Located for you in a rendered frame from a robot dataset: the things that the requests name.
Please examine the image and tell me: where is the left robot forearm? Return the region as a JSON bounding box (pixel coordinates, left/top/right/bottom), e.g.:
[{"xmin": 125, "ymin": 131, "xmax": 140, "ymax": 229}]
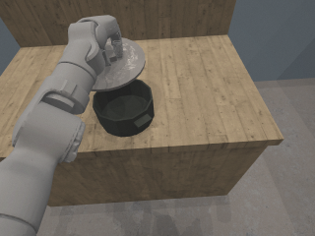
[{"xmin": 12, "ymin": 18, "xmax": 107, "ymax": 148}]

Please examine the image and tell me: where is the left robot upper arm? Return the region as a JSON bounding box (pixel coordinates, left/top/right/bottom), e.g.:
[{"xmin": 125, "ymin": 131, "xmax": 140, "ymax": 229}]
[{"xmin": 0, "ymin": 101, "xmax": 86, "ymax": 236}]

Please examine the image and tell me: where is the pot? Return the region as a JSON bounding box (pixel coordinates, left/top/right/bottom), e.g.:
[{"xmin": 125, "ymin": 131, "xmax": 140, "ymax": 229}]
[{"xmin": 93, "ymin": 79, "xmax": 155, "ymax": 138}]

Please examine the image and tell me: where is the knob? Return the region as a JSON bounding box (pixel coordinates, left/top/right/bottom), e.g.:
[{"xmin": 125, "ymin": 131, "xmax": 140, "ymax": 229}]
[{"xmin": 105, "ymin": 45, "xmax": 117, "ymax": 63}]

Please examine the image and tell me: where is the table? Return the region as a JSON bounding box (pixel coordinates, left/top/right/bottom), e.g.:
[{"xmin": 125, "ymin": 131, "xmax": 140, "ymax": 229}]
[{"xmin": 0, "ymin": 0, "xmax": 284, "ymax": 207}]

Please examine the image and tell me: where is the robot left hand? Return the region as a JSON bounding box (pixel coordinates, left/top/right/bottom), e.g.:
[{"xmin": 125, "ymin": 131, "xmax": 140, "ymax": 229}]
[{"xmin": 77, "ymin": 15, "xmax": 123, "ymax": 67}]

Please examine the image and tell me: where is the lid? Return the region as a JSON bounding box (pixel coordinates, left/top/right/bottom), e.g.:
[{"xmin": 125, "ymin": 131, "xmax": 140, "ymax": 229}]
[{"xmin": 91, "ymin": 37, "xmax": 146, "ymax": 92}]

